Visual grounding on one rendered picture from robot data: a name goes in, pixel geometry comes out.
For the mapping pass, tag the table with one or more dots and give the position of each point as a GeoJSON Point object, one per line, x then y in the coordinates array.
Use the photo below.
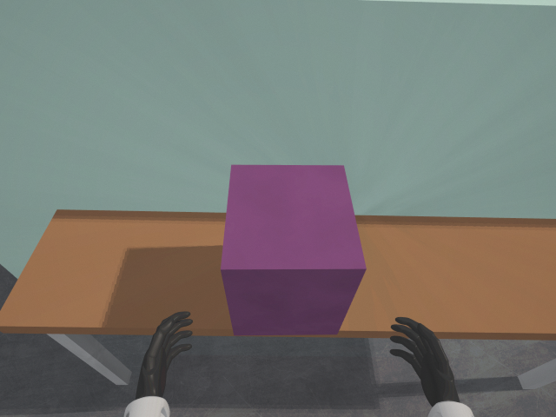
{"type": "Point", "coordinates": [124, 272]}

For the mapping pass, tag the carton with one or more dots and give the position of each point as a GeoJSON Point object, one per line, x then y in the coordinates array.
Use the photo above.
{"type": "Point", "coordinates": [292, 259]}

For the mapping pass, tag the robot right hand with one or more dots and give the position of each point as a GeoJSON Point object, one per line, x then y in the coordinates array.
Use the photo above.
{"type": "Point", "coordinates": [429, 360]}

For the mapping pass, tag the robot left hand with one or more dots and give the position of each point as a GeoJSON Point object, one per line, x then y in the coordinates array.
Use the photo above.
{"type": "Point", "coordinates": [156, 361]}

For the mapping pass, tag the robot left forearm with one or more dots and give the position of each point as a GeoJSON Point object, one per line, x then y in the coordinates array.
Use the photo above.
{"type": "Point", "coordinates": [149, 406]}

